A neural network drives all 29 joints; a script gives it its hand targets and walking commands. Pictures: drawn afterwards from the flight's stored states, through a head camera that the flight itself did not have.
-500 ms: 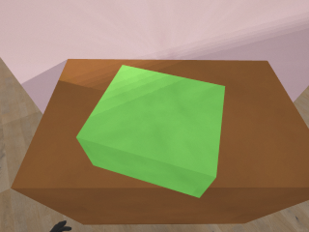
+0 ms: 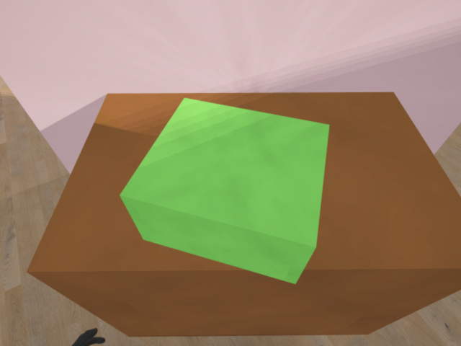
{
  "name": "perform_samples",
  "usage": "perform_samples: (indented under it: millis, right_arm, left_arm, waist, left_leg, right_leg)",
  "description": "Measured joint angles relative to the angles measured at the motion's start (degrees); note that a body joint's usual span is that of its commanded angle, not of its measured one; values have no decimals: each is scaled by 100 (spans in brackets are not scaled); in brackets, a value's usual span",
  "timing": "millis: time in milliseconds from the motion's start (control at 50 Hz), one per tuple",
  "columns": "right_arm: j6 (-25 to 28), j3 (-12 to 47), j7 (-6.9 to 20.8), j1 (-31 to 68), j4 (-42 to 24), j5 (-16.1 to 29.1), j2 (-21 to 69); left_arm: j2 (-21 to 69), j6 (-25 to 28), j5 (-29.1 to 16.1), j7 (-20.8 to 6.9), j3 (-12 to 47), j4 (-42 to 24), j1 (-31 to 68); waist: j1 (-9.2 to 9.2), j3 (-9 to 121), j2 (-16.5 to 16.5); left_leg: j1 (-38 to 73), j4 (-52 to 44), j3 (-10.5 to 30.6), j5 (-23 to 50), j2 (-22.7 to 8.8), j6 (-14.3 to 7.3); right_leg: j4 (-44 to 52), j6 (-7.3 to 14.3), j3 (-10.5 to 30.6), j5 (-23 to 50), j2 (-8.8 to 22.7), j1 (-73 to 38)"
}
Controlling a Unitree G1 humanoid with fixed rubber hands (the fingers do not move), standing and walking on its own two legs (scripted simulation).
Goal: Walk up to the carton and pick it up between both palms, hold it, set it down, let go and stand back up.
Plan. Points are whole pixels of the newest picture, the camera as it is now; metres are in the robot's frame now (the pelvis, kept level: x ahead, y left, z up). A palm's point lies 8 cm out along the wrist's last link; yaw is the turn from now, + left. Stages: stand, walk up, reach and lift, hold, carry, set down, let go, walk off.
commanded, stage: walk up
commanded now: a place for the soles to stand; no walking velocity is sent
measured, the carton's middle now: (235, 183) +0.43 +0.03 +0.02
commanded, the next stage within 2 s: reach and lift in 0.74 s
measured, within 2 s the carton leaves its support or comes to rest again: neither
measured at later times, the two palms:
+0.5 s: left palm out of the picture +0.10 +0.30 -0.11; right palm out of the picture +0.07 -0.28 -0.12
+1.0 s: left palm (88, 331) +0.17 +0.27 -0.08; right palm out of the picture +0.12 -0.28 -0.10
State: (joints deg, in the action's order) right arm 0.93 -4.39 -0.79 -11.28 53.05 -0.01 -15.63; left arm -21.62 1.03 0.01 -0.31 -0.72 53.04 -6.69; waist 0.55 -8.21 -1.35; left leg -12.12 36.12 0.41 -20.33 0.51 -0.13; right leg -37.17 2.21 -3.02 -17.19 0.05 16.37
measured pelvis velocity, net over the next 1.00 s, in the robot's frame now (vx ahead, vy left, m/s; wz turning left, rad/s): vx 0.00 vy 0.00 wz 0.00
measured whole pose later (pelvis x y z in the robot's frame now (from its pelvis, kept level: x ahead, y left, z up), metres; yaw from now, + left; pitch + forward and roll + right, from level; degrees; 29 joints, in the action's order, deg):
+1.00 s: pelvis +0.00 +0.00 +0.00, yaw +0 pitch -3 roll +0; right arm 7.4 -8.0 1.8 -6.0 51.9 -2.4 -15.6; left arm -19.3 -21.8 0.0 0.2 -1.5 30.2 -3.9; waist -0.5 -8.0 -1.4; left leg -14.2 37.2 0.4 -20.2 0.5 0.2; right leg -37.6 2.2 -3.1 -16.7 0.0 18.1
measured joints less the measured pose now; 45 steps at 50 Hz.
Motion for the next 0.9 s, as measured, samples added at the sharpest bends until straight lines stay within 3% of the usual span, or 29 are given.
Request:
perform_samples:
  millis: [760,900]
  right_arm:
    - [0,37,0,0,0,0,0]
    - [615,-354,253,471,150,-240,-1]
  left_arm:
    - [0,0,0,0,0,0,1]
    - [119,-1945,0,48,-18,-1297,206]
  waist:
    - [0,0,6]
    - [-74,21,5]
  left_leg:
    - [36,-14,0,22,0,3]
    - [-221,110,0,12,-5,29]
  right_leg:
    - [47,0,0,35,0,-53]
    - [-43,0,-3,47,0,190]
